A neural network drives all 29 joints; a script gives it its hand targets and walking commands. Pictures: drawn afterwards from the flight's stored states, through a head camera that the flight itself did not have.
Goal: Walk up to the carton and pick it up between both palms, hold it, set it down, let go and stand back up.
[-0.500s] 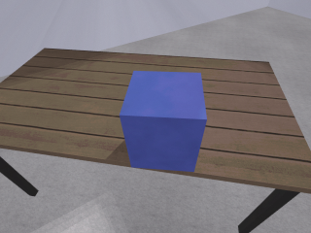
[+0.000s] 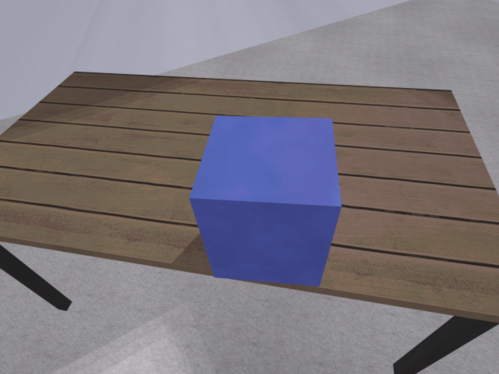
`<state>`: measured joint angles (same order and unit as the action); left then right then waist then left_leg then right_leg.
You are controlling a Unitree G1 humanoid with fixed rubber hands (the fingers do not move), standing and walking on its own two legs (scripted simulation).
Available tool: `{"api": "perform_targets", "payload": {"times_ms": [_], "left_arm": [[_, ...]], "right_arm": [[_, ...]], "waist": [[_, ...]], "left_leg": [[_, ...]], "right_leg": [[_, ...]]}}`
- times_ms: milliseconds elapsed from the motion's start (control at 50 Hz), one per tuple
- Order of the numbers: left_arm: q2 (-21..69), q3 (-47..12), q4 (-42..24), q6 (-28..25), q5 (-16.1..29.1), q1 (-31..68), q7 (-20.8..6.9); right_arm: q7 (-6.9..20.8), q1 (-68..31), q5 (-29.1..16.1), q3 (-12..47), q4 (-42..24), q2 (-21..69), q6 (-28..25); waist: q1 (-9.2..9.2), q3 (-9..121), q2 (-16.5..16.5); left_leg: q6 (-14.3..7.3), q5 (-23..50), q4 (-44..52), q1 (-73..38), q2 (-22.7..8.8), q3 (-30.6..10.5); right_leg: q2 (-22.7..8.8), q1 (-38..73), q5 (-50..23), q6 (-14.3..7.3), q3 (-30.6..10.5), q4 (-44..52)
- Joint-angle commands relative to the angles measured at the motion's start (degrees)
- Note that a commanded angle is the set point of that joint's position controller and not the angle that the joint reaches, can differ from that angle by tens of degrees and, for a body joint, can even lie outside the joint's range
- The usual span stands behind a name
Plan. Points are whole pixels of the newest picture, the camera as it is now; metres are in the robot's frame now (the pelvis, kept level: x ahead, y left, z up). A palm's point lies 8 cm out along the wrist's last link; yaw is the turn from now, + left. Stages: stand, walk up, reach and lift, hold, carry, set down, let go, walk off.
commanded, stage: walk up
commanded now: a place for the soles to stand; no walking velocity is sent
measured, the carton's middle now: (269, 203) +0.43 -0.01 +0.03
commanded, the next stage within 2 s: none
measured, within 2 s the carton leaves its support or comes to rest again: neither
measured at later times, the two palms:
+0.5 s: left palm out of the picture +0.04 +0.27 -0.13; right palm out of the picture +0.06 -0.25 -0.13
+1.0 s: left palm out of the picture +0.01 +0.25 -0.13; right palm out of the picture +0.07 -0.27 -0.14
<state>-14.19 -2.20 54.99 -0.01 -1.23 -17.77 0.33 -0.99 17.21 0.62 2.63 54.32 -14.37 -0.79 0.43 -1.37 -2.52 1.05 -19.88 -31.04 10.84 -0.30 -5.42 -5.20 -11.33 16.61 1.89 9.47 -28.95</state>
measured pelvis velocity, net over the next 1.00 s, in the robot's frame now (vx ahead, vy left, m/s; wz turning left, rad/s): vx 0.03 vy -0.02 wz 0.14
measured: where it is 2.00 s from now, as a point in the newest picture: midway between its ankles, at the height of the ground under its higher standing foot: outside the picture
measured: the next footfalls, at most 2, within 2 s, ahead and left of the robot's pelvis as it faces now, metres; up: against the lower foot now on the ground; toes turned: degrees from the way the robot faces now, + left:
left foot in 1.18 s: +0.14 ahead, +0.10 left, +0.00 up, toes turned -3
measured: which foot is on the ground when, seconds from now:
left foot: down 0.00-0.96, up 0.98-1.00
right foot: down 0.00-1.00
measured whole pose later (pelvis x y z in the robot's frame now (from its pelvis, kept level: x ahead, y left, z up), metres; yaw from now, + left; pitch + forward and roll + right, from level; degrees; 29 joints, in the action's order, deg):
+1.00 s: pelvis +0.03 -0.02 -0.01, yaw +8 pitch +0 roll -1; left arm -15.7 -1.8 55.2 -0.2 -1.7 -18.1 0.3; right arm -1.6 21.1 1.0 0.9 54.6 -15.4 -0.1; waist 0.3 -1.0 -2.0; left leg 0.3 -25.5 -42.5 15.2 1.9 -10.2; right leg -3.7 -8.6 23.3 0.0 11.5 -32.7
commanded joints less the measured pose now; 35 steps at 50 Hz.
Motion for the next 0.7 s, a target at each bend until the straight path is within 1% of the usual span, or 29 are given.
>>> {"api": "perform_targets", "payload": {"times_ms": [0,20,40,60,80,120,160,180,200,220,240,260,280,300,320,340,360,400,440,460,480,500,520,540,580,600,640,660,680], "left_arm": [[-8.26,1.56,-1.84,-0.01,0.06,-2.52,0.27],[-8.57,1.69,-1.81,0.11,0.15,-1.90,0.34],[-8.22,1.79,-1.68,0.21,0.15,-1.73,0.33],[-8.53,1.87,-1.91,0.24,0.03,-1.17,0.40],[-8.67,1.85,-1.80,0.21,0.18,-1.40,0.33],[-8.10,1.71,-1.36,0.29,-0.05,-1.47,0.35],[-8.71,1.93,-1.95,0.42,0.04,-0.43,0.33],[-9.03,2.06,-1.81,0.45,0.25,-0.10,0.41],[-8.65,1.66,-1.87,0.44,-0.06,-0.18,0.40],[-9.37,2.04,-1.94,0.47,0.27,-0.16,0.23],[-9.03,1.86,-1.71,0.52,0.06,-0.08,0.42],[-8.49,1.86,-1.69,0.53,0.09,0.52,0.34],[-9.12,1.93,-2.33,0.58,-0.04,0.90,0.34],[-9.03,2.07,-2.17,0.74,0.24,1.07,0.40],[-8.92,2.03,-1.93,0.93,-0.03,0.83,0.26],[-9.14,1.91,-2.00,0.91,-0.06,0.69,0.20],[-8.81,1.65,-1.43,1.02,0.19,0.16,0.01],[-8.81,1.73,-1.02,1.05,-0.03,0.28,0.20],[-9.38,1.90,-1.67,1.20,-0.05,1.42,0.09],[-9.70,2.00,-1.81,1.30,-0.15,1.12,0.27],[-9.83,1.92,-1.45,1.41,-0.07,1.73,0.17],[-9.45,1.84,-1.79,1.50,0.05,1.30,0.16],[-9.57,1.69,-1.57,1.51,0.04,1.06,0.19],[-9.49,1.67,-1.54,1.54,-0.06,0.85,-0.02],[-9.63,1.73,-1.25,1.57,-0.12,1.68,0.13],[-9.58,1.56,-1.44,1.57,-0.14,1.62,0.04],[-9.48,1.62,-0.92,1.50,0.07,1.12,0.26],[-9.74,1.99,-0.72,1.39,-0.49,-0.33,-0.09],[-9.25,2.00,-0.92,1.73,-0.46,0.16,-0.19]], "right_arm": [[-0.61,2.77,-0.07,-1.01,-1.97,-7.76,-0.40],[-0.61,2.52,-0.25,-1.02,-1.86,-7.11,-0.35],[-0.74,2.46,-0.06,-1.34,-2.05,-7.76,-0.28],[-0.76,2.89,-0.32,-1.37,-2.10,-7.95,-0.35],[-0.75,2.91,-0.09,-1.07,-1.93,-7.89,-0.33],[-0.77,2.54,0.01,-1.29,-1.68,-8.17,-0.33],[-0.83,2.58,-0.08,-1.39,-1.55,-8.63,-0.19],[-0.89,2.28,-0.04,-1.33,-1.77,-8.25,-0.19],[-0.94,2.47,-0.53,-1.08,-1.88,-7.52,-0.27],[-0.99,2.07,-0.19,-1.22,-1.67,-7.81,-0.29],[-0.98,1.85,-0.18,-1.32,-2.06,-8.38,-0.14],[-1.08,2.18,-0.28,-1.51,-2.01,-8.36,-0.28],[-1.16,2.74,-0.40,-1.59,-1.91,-9.20,-0.30],[-1.20,2.51,-0.24,-1.67,-1.99,-9.76,-0.32],[-1.30,2.36,-0.22,-1.70,-2.00,-9.46,-0.20],[-1.25,2.29,-0.25,-1.52,-2.31,-9.36,-0.25],[-1.28,2.01,-0.58,-1.37,-2.10,-9.03,-0.27],[-1.08,1.51,-0.41,-1.33,-2.48,-8.78,-0.11],[-1.24,2.33,-0.40,-1.54,-2.52,-9.04,-0.05],[-1.28,2.31,-0.17,-1.36,-2.29,-8.60,-0.08],[-1.31,3.07,-0.48,-1.52,-2.50,-8.82,-0.15],[-1.26,2.78,-0.25,-1.52,-2.06,-9.20,-0.15],[-1.26,2.40,-0.36,-1.46,-2.54,-9.14,-0.07],[-1.38,2.56,-0.50,-1.59,-2.72,-9.32,-0.10],[-1.39,2.85,-0.49,-1.74,-2.83,-9.44,-0.11],[-1.41,2.12,-0.49,-1.89,-2.69,-9.67,-0.08],[-1.31,3.19,-0.43,-1.62,-2.58,-8.60,-0.21],[-0.80,5.15,0.51,-2.11,-2.43,-8.92,-0.40],[-0.69,4.85,0.77,-2.48,-2.41,-10.15,-0.28]], "waist": [[0.74,-0.36,3.27],[0.21,0.91,3.59],[0.62,0.57,2.86],[-0.09,-0.53,3.37],[0.28,0.25,2.63],[0.30,-1.26,2.49],[0.34,-0.18,2.57],[-0.03,-0.66,2.93],[-0.12,-0.49,1.59],[0.34,1.28,0.60],[-0.11,0.59,0.20],[-0.08,0.01,1.57],[-0.11,0.69,1.51],[-0.17,1.13,1.24],[0.40,0.89,0.94],[0.43,1.23,0.51],[0.48,1.11,1.11],[0.59,1.02,0.36],[0.15,0.83,1.24],[0.43,0.73,-0.48],[-0.26,1.13,-0.29],[0.23,1.03,-1.94],[0.33,0.07,-0.24],[0.31,1.42,0.69],[-0.39,0.14,0.89],[0.04,-0.39,-0.72],[-0.05,-0.11,0.30],[-0.06,0.66,0.10],[0.08,-3.26,-1.03]], "left_leg": [[-2.64,19.97,2.70,7.10,-2.59,-2.51],[-2.71,19.78,2.42,6.32,-2.72,-1.96],[-2.73,20.93,2.20,5.75,-2.70,-1.91],[-2.66,23.16,1.86,6.50,-2.93,-2.34],[-2.69,23.42,1.64,5.97,-2.68,-2.39],[-3.22,23.34,1.98,6.52,-2.70,-3.50],[-2.98,25.06,1.41,7.11,-2.45,-3.33],[-2.91,24.82,1.13,7.05,-2.43,-3.23],[-3.21,25.58,1.13,6.20,-2.66,-4.34],[-3.13,25.11,1.37,5.72,-2.54,-3.76],[-3.30,26.54,1.21,5.29,-2.65,-3.38],[-3.28,28.14,0.78,6.01,-2.55,-4.70],[-3.60,29.57,1.51,6.17,-2.88,-5.54],[-3.62,29.14,1.35,6.67,-2.82,-5.36],[-3.37,27.31,0.91,6.55,-2.24,-4.42],[-3.41,26.53,0.92,7.16,-2.15,-5.11],[-3.51,26.43,1.33,6.60,-2.36,-6.25],[-3.88,27.52,1.63,6.01,-2.11,-5.83],[-3.61,27.90,1.23,6.81,-2.26,-5.86],[-3.74,28.11,1.25,7.13,-2.11,-5.98],[-3.31,28.07,1.58,7.27,-2.23,-6.48],[-3.94,26.30,1.64,7.52,-1.99,-6.88],[-3.98,26.32,1.48,8.25,-1.93,-7.27],[-4.00,25.27,1.78,7.16,-1.99,-7.48],[-3.84,24.65,2.38,7.52,-2.17,-7.99],[-3.96,24.36,2.90,8.03,-2.11,-8.03],[-4.05,25.21,2.57,8.42,-2.23,-8.76],[-5.08,13.60,2.81,9.22,-1.80,-9.98],[-5.67,7.25,4.84,12.21,-1.93,-11.94]], "right_leg": [[-4.20,6.54,-14.81,-5.03,-4.72,3.72],[-4.18,6.43,-14.37,-4.98,-4.35,3.53],[-4.30,6.29,-13.74,-4.85,-4.00,2.94],[-4.10,6.30,-16.09,-4.88,-3.66,2.46],[-4.12,6.41,-15.74,-5.00,-3.74,2.69],[-3.77,5.77,-15.38,-4.55,-3.17,2.63],[-3.66,7.30,-16.23,-4.22,-2.31,2.15],[-3.83,6.89,-16.12,-4.62,-2.58,2.60],[-3.86,5.96,-16.57,-4.73,-2.95,2.48],[-3.86,7.02,-14.83,-4.75,-2.51,1.95],[-4.09,6.53,-15.01,-4.64,-2.63,1.47],[-3.78,6.87,-16.37,-4.44,-2.16,1.50],[-3.73,8.28,-17.47,-4.22,-2.15,0.86],[-3.37,8.45,-16.24,-4.39,-1.96,0.85],[-3.85,8.19,-15.72,-4.73,-2.15,1.11],[-4.15,8.91,-15.69,-5.15,-2.48,1.19],[-3.82,8.58,-15.31,-4.70,-2.33,1.70],[-3.72,8.17,-13.66,-4.44,-1.62,1.42],[-4.11,8.54,-14.46,-4.94,-1.61,1.24],[-3.95,8.76,-14.10,-5.02,-1.88,0.93],[-3.99,9.22,-14.12,-4.93,-1.47,1.21],[-3.74,9.08,-12.43,-4.92,-1.57,1.22],[-3.56,8.49,-11.78,-4.42,-1.43,1.24],[-3.82,8.62,-10.94,-4.63,-1.54,1.61],[-3.61,8.32,-10.34,-4.58,-1.41,1.59],[-3.55,7.66,-10.16,-4.43,-1.76,2.23],[-3.60,8.40,-10.23,-4.74,-1.91,2.16],[-2.52,8.76,2.69,-4.90,-0.51,0.69],[-1.62,6.05,8.96,-4.20,-0.74,0.45]]}}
